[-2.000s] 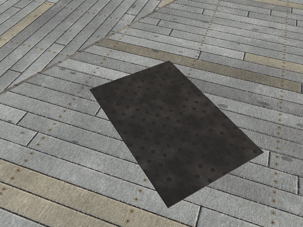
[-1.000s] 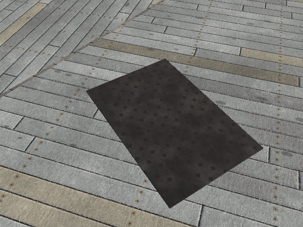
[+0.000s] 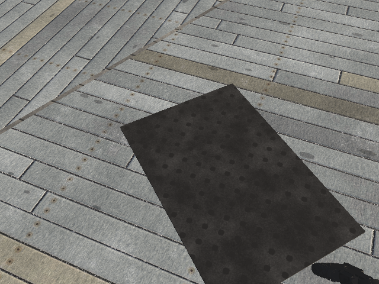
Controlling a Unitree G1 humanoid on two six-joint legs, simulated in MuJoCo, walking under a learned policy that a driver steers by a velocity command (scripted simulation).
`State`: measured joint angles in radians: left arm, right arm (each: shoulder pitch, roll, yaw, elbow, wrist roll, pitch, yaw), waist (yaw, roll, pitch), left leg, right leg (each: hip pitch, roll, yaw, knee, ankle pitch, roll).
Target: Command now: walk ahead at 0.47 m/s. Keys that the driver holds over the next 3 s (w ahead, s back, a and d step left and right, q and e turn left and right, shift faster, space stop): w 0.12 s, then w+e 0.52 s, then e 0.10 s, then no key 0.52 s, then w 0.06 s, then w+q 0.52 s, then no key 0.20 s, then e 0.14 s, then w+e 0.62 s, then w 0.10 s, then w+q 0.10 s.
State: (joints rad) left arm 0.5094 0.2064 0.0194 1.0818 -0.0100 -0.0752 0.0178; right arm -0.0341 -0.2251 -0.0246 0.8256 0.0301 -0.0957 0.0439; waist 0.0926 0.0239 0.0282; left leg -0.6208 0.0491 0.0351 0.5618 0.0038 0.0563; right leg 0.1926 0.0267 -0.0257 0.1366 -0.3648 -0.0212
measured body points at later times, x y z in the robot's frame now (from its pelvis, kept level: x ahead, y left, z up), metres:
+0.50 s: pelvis +0.29 +0.02 +0.01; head +0.30 +0.01 +0.46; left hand +0.48 +0.25 -0.10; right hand +0.25 -0.24 -0.13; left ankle +0.19 +0.12 -0.73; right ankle +0.46 -0.15 -0.68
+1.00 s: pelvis +0.53 -0.06 +0.02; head +0.57 -0.09 +0.46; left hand +0.73 +0.16 -0.09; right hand +0.60 -0.37 -0.10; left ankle +0.73 +0.03 -0.69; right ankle +0.48 -0.12 -0.73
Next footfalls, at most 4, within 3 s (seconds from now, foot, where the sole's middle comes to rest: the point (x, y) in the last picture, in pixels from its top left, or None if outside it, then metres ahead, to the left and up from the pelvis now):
0.06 left None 0.23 0.12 -0.76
0.62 right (256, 269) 0.52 -0.13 -0.76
1.08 left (222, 205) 0.76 -0.01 -0.76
1.34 right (274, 258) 0.57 -0.20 -0.76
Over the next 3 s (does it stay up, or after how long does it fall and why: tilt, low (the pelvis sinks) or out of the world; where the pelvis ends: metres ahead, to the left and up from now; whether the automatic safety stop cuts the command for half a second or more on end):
stays up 1.16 -0.20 -0.01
